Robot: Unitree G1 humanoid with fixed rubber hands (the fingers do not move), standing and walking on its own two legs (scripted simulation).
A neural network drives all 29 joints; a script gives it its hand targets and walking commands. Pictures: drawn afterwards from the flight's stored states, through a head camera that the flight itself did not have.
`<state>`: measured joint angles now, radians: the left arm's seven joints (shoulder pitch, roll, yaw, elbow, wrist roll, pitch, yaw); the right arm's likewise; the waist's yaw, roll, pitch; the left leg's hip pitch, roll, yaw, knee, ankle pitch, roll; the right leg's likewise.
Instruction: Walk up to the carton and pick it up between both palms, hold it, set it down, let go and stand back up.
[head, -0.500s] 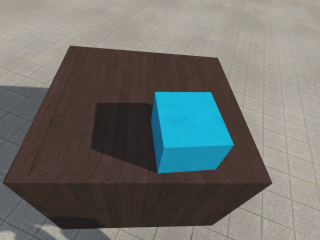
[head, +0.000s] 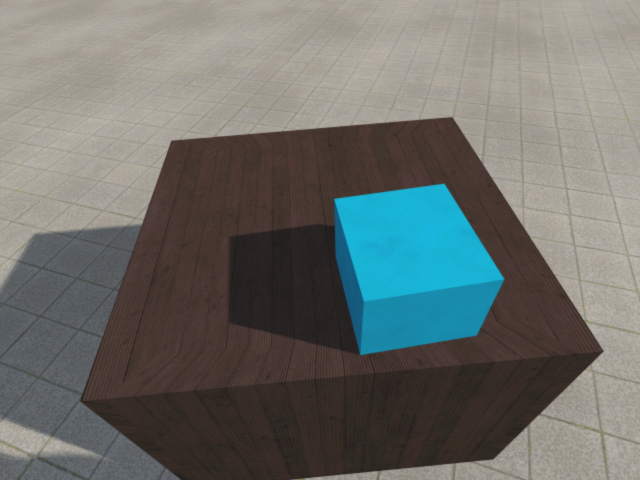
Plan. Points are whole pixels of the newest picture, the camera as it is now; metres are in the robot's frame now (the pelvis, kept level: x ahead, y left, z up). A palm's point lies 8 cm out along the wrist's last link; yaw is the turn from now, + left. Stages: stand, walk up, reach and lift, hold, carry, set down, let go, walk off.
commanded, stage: walk up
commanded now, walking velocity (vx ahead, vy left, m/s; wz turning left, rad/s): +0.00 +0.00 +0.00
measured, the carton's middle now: (404, 265) +0.48 -0.13 -0.05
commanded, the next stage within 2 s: none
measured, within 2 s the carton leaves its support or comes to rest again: neither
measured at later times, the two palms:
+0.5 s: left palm out of the picture -0.04 +0.23 -0.15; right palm out of the picture -0.07 -0.24 -0.12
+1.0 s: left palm out of the picture +0.10 +0.08 -0.12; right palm out of the picture -0.05 -0.36 -0.17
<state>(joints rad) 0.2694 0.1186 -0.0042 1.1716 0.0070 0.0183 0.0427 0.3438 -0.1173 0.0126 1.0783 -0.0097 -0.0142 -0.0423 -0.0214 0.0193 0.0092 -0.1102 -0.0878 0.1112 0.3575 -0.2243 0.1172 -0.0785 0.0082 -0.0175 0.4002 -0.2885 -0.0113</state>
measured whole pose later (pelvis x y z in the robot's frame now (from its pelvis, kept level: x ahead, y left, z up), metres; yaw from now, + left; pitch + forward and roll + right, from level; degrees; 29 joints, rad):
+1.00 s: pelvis +0.03 -0.14 -0.01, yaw -5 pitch +0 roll +1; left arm 0.20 0.11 0.01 1.03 0.00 -0.04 0.02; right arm 0.38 -0.22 -0.03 1.08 -0.01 0.00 -0.03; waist -0.03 0.14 0.07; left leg -0.22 0.09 0.05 0.64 -0.51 0.00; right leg -0.30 -0.02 -0.07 0.50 -0.20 -0.03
